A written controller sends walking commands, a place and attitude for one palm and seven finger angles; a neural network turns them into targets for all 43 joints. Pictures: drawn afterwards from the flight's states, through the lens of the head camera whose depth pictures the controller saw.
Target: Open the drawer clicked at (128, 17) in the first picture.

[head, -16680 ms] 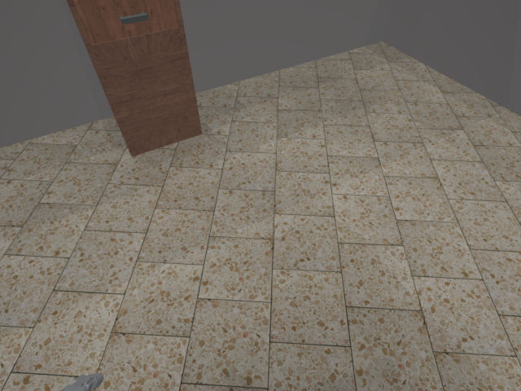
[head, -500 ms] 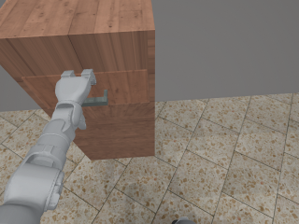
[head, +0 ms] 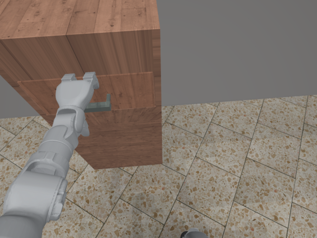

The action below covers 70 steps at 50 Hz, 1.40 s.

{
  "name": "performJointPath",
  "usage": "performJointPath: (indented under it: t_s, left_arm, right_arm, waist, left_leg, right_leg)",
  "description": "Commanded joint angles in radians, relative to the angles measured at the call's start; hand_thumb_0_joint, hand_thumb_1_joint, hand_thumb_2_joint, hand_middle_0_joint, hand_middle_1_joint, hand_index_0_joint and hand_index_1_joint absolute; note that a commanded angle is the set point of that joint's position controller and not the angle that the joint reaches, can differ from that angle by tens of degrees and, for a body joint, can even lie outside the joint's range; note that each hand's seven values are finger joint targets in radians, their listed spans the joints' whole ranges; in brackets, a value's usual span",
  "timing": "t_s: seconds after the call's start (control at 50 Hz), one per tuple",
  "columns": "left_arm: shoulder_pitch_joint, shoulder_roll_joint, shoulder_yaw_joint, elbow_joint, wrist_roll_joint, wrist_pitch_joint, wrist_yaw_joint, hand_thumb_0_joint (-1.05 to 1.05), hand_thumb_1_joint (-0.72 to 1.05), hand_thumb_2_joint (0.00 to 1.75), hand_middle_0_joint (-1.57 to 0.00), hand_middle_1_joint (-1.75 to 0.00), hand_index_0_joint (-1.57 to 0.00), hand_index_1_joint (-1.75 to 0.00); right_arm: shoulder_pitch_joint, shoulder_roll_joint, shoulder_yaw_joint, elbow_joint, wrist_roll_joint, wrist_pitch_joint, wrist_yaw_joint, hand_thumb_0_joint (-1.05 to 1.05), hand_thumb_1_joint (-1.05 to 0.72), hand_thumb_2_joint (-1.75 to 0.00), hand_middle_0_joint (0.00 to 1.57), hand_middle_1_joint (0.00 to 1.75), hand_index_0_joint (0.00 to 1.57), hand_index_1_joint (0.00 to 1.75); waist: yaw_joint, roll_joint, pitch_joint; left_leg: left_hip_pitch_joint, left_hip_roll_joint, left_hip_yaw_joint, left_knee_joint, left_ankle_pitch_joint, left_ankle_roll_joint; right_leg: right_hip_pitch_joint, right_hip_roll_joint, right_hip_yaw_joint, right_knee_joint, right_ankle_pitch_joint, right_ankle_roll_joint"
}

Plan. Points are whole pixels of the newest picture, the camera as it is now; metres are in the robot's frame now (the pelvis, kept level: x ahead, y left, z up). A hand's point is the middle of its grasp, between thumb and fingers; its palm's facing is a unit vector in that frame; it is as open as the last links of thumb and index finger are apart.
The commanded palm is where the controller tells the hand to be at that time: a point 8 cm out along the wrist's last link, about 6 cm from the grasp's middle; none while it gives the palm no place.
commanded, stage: lower the fingers behind the handle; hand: left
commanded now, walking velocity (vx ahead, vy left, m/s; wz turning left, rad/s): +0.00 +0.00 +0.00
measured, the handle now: (93, 102) +0.52 +0.20 -0.02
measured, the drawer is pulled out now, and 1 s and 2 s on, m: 0.00 0.00 0.00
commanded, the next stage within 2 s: close the thumb around the handle in 1.48 s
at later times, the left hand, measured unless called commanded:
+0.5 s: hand (88, 112) +0.47 +0.20 -0.01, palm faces -0.04 +0.00 -1.00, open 13.8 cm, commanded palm +0.45 +0.21 +0.04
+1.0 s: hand (92, 121) +0.46 +0.20 -0.04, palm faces -0.07 +0.00 -1.00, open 13.8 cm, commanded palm +0.44 +0.21 +0.01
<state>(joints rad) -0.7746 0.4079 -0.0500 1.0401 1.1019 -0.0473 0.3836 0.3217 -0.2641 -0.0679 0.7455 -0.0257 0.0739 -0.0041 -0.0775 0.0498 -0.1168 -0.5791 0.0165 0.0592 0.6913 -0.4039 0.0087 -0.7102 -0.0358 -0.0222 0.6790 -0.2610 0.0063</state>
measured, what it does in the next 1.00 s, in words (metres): stands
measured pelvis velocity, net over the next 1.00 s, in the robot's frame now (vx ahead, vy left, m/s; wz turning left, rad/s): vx -0.03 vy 0.00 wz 0.01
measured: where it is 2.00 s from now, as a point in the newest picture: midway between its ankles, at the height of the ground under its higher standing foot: outside the picture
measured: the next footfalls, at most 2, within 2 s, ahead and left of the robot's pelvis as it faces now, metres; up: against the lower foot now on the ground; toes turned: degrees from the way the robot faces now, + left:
none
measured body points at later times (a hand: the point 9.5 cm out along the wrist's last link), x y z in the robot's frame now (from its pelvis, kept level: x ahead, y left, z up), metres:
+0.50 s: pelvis -0.01 +0.00 -0.02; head +0.10 -0.02 +0.42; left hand +0.46 +0.20 +0.05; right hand +0.01 -0.28 -0.15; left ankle -0.05 +0.11 -0.71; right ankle +0.03 -0.13 -0.71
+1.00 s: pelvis -0.03 +0.00 -0.04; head +0.09 -0.02 +0.40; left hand +0.45 +0.20 +0.01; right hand -0.01 -0.28 -0.17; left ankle -0.05 +0.11 -0.71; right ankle +0.03 -0.13 -0.71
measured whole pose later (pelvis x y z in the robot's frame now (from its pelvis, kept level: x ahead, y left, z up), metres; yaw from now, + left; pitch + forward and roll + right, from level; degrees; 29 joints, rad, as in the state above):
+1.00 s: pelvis -0.03 +0.00 -0.04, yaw +0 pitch +23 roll +1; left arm -0.84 0.44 -0.03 1.15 1.13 -0.07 0.43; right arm 0.33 -0.27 -0.06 0.73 -0.05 0.01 0.00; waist -0.13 0.04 -0.15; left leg -0.88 0.02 0.05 0.95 -0.47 0.01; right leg -1.00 -0.04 -0.02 0.91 -0.31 0.00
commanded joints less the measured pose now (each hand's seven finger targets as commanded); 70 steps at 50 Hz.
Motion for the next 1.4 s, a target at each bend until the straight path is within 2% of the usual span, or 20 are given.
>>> performJointPath:
  t_s: [0.0, 0.06, 0.1, 0.12, 0.18, 0.34, 0.48, 0.52, 0.6, 0.76, 0.82, 0.84, 0.88, 0.94, 0.96, 1.0, 1.08, 1.2, 1.32, 1.38]
  left_arm:
    - [-0.395, 0.240, 0.061, -0.162, -0.006, 0.019, 0.026, 0.00, -0.50, 0.30, -0.30, -1.20, -0.30, -1.20]
    - [-0.421, 0.203, 0.030, -0.183, -0.002, -0.003, 0.026, 0.00, -0.50, 0.30, -0.30, -1.20, -0.30, -1.20]
    - [-0.437, 0.222, 0.049, -0.176, 0.001, -0.018, 0.034, 0.00, -0.50, 0.30, -0.30, -1.20, -0.30, -1.20]
    - [-0.409, 0.245, 0.070, -0.158, 0.002, -0.020, 0.041, 0.00, -0.50, 0.30, -0.30, -1.20, -0.30, -1.20]
    - [-0.463, 0.234, 0.056, -0.172, 0.016, -0.028, 0.069, 0.00, -0.50, 0.30, -0.30, -1.20, -0.30, -1.20]
    - [-0.461, 0.222, 0.052, -0.106, 0.017, 0.020, 0.092, 0.00, -0.50, 0.30, -0.30, -1.20, -0.30, -1.20]
    - [-0.470, 0.260, 0.062, -0.079, 0.016, 0.015, 0.073, 0.00, -0.50, 0.30, -0.30, -1.20, -0.30, -1.20]
    - [-0.459, 0.211, 0.028, -0.049, 0.018, 0.021, 0.075, 0.00, -0.50, 0.30, -0.30, -1.20, -0.30, -1.20]
    - [-0.487, 0.224, 0.034, -0.018, 0.021, 0.036, 0.077, 0.00, -0.50, 0.30, -0.30, -1.20, -0.30, -1.20]
    - [-0.445, 0.216, 0.023, 0.019, 0.016, 0.055, 0.057, 0.00, -0.50, 0.30, -0.30, -1.20, -0.30, -1.20]
    - [-0.453, 0.268, 0.064, -0.046, 0.007, 0.010, 0.049, 0.00, -0.50, 0.30, -0.30, -1.20, -0.30, -1.20]
    - [-0.422, 0.230, 0.042, -0.022, 0.007, 0.008, 0.051, 0.00, -0.50, 0.30, -0.30, -1.20, -0.30, -1.20]
    - [-0.421, 0.240, 0.047, -0.020, 0.016, 0.001, 0.060, 0.00, -0.50, 0.30, -0.30, -1.20, -0.30, -1.20]
    - [-0.472, 0.269, 0.081, -0.091, 0.030, -0.034, 0.095, 0.00, -0.50, 0.30, -0.30, -1.20, -0.30, -1.20]
    - [-0.491, 0.257, 0.075, -0.100, 0.031, -0.041, 0.108, 0.00, -0.50, 0.30, -0.30, -1.20, -0.30, -1.20]
    - [-0.532, 0.306, 0.111, -0.113, 0.034, -0.045, 0.134, 0.00, -0.50, 0.30, -0.30, -1.20, -0.30, -1.20]
    - [-0.519, 0.274, 0.088, -0.054, 0.045, 0.013, 0.170, 0.00, -0.50, 0.30, -0.30, -1.20, -0.30, -1.20]
    - [-0.572, 0.258, 0.063, -0.072, 0.018, 0.067, 0.132, 0.00, -0.50, 0.30, -0.30, -1.20, -0.30, -1.20]
    - [-0.477, 0.223, 0.037, -0.049, 0.004, 0.040, 0.079, 0.00, -0.50, 0.30, -0.30, -1.20, -0.30, -1.20]
    - [-0.438, 0.240, 0.059, -0.057, 0.009, 0.008, 0.080, 0.00, -0.50, 0.30, -0.30, -1.20, -0.30, -1.20]
  right_arm:
    - [0.092, -0.154, -0.046, -0.076, 0.004, -0.026, -0.011, 0.00, -0.90, -0.90, 0.20, 0.30, 0.20, 0.30]
    - [0.101, -0.148, -0.050, -0.080, 0.005, -0.034, -0.015, 0.00, -0.90, -0.90, 0.20, 0.30, 0.20, 0.30]
    - [0.107, -0.151, -0.051, -0.070, 0.000, -0.037, -0.019, 0.00, -0.90, -0.90, 0.20, 0.30, 0.20, 0.30]
    - [0.107, -0.152, -0.049, -0.069, -0.002, -0.039, -0.019, 0.00, -0.90, -0.90, 0.20, 0.30, 0.20, 0.30]
    - [0.111, -0.149, -0.048, -0.063, -0.006, -0.047, -0.015, 0.00, -0.90, -0.90, 0.20, 0.30, 0.20, 0.30]
    - [0.125, -0.152, -0.051, -0.050, -0.012, -0.049, -0.006, 0.00, -0.90, -0.90, 0.20, 0.30, 0.20, 0.30]
    - [0.136, -0.160, -0.045, -0.044, -0.012, -0.051, -0.011, 0.00, -0.90, -0.90, 0.20, 0.30, 0.20, 0.30]
    - [0.139, -0.156, -0.045, -0.044, -0.011, -0.054, -0.009, 0.00, -0.90, -0.90, 0.20, 0.30, 0.20, 0.30]
    - [0.145, -0.164, -0.041, -0.039, -0.010, -0.058, -0.007, 0.00, -0.90, -0.90, 0.20, 0.30, 0.20, 0.30]
    - [0.147, -0.164, -0.034, -0.056, -0.008, -0.061, -0.006, 0.00, -0.90, -0.90, 0.20, 0.30, 0.20, 0.30]
    - [0.147, -0.163, -0.036, -0.065, -0.012, -0.065, -0.012, 0.00, -0.90, -0.90, 0.20, 0.30, 0.20, 0.30]
    - [0.145, -0.157, -0.037, -0.067, -0.012, -0.069, -0.012, 0.00, -0.90, -0.90, 0.20, 0.30, 0.20, 0.30]
    - [0.137, -0.162, -0.032, -0.069, -0.010, -0.074, -0.012, 0.00, -0.90, -0.90, 0.20, 0.30, 0.20, 0.30]
    - [0.147, -0.160, -0.042, -0.061, -0.020, -0.087, -0.008, 0.00, -0.90, -0.90, 0.20, 0.30, 0.20, 0.30]
    - [0.149, -0.158, -0.044, -0.060, -0.024, -0.090, -0.007, 0.00, -0.90, -0.90, 0.20, 0.30, 0.20, 0.30]
    - [0.149, -0.163, -0.043, -0.046, -0.029, -0.093, -0.004, 0.00, -0.90, -0.90, 0.20, 0.30, 0.20, 0.30]
    - [0.153, -0.166, -0.046, -0.029, -0.032, -0.091, 0.007, 0.00, -0.90, -0.90, 0.20, 0.30, 0.20, 0.30]
    - [0.161, -0.169, -0.043, -0.026, -0.028, -0.072, 0.006, 0.00, -0.90, -0.90, 0.20, 0.30, 0.20, 0.30]
    - [0.155, -0.159, -0.035, -0.039, -0.020, -0.066, -0.007, 0.00, -0.90, -0.90, 0.20, 0.30, 0.20, 0.30]
    - [0.153, -0.161, -0.036, -0.042, -0.019, -0.071, -0.007, 0.00, -0.90, -0.90, 0.20, 0.30, 0.20, 0.30]
  waist:
    - [-0.003, -0.042, -0.397]
    - [-0.021, -0.043, -0.396]
    - [-0.029, -0.064, -0.390]
    - [-0.019, -0.055, -0.394]
    - [-0.031, -0.021, -0.408]
    - [-0.044, -0.026, -0.468]
    - [-0.052, -0.034, -0.450]
    - [-0.065, -0.034, -0.419]
    - [-0.073, -0.046, -0.406]
    - [-0.068, -0.059, -0.404]
    - [-0.056, -0.033, -0.473]
    - [-0.059, -0.047, -0.446]
    - [-0.058, -0.050, -0.410]
    - [-0.053, -0.009, -0.487]
    - [-0.066, -0.015, -0.494]
    - [-0.068, -0.008, -0.518]
    - [-0.075, 0.018, -0.522]
    - [-0.084, 0.033, -0.582]
    - [-0.075, -0.031, -0.499]
    - [-0.065, -0.034, -0.462]
  left_leg:
    - [0.057, -0.045, -0.010, -0.061, 0.402, 0.016]
    - [0.061, -0.044, -0.015, -0.051, 0.380, 0.018]
    - [0.054, -0.042, -0.022, -0.040, 0.376, 0.020]
    - [0.041, -0.044, -0.018, -0.038, 0.360, 0.020]
    - [0.031, -0.045, -0.027, -0.019, 0.348, 0.017]
    - [-0.002, -0.046, -0.026, 0.030, 0.368, 0.017]
    - [-0.061, -0.047, -0.028, 0.054, 0.321, 0.022]
    - [-0.074, -0.046, -0.026, 0.062, 0.299, 0.022]
    - [-0.105, -0.047, -0.031, 0.072, 0.262, 0.023]
    - [-0.160, -0.048, -0.029, 0.099, 0.208, 0.026]
    - [-0.164, -0.051, -0.031, 0.121, 0.218, 0.029]
    - [-0.178, -0.051, -0.028, 0.123, 0.201, 0.029]
    - [-0.207, -0.048, -0.030, 0.130, 0.168, 0.027]
    - [-0.185, -0.047, -0.043, 0.157, 0.194, 0.027]
    - [-0.187, -0.046, -0.044, 0.167, 0.203, 0.029]
    - [-0.208, -0.047, -0.050, 0.184, 0.192, 0.028]
    - [-0.196, -0.045, -0.052, 0.195, 0.223, 0.022]
    - [-0.124, -0.041, -0.062, 0.181, 0.278, 0.019]
    - [-0.176, -0.044, -0.051, 0.162, 0.241, 0.027]
    - [-0.192, -0.043, -0.047, 0.165, 0.226, 0.028]
  right_leg:
    - [0.360, 0.058, -0.001, -0.026, 0.338, -0.037]
    - [0.326, 0.059, -0.002, -0.024, 0.309, -0.034]
    - [0.308, 0.060, -0.002, -0.018, 0.302, -0.035]
    - [0.309, 0.058, 0.002, -0.013, 0.291, -0.034]
    - [0.266, 0.058, -0.002, 0.008, 0.269, -0.037]
    - [0.247, 0.059, -0.001, 0.045, 0.299, -0.033]
    - [0.221, 0.056, 0.004, 0.066, 0.274, -0.031]
    - [0.182, 0.057, 0.000, 0.064, 0.247, -0.030]
    - [0.149, 0.057, -0.001, 0.075, 0.207, -0.032]
    - [0.126, 0.055, 0.002, 0.098, 0.167, -0.028]
    - [0.149, 0.053, 0.012, 0.125, 0.188, -0.029]
    - [0.133, 0.052, 0.008, 0.122, 0.171, -0.027]
    - [0.092, 0.053, 0.007, 0.129, 0.130, -0.029]
    - [0.070, 0.053, 0.006, 0.160, 0.134, -0.034]
    - [0.063, 0.053, 0.006, 0.164, 0.143, -0.032]
    - [0.055, 0.052, 0.007, 0.181, 0.131, -0.032]
    - [0.022, 0.053, -0.003, 0.191, 0.141, -0.033]
    - [0.055, 0.057, -0.010, 0.181, 0.184, -0.032]
    - [0.099, 0.055, -0.001, 0.158, 0.189, -0.027]
    - [0.082, 0.055, 0.001, 0.158, 0.175, -0.029]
